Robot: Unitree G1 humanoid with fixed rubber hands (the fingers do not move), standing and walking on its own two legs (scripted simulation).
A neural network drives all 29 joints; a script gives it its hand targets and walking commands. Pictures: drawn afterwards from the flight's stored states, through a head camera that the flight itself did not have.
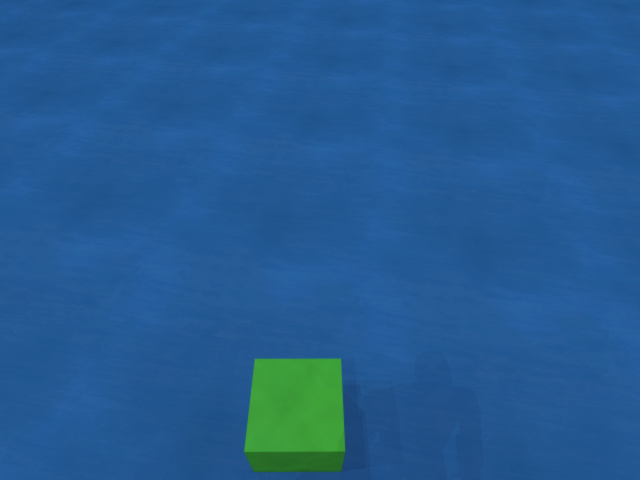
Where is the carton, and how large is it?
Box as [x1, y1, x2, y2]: [244, 359, 344, 471]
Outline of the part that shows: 255,359 244,452 253,470 340,471 344,454 340,359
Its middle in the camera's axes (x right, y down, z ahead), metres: -0.06 +0.50 +1.10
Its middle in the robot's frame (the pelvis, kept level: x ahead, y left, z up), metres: +0.44 +0.05 -0.67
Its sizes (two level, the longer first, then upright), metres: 0.246 0.240 0.203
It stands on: the floor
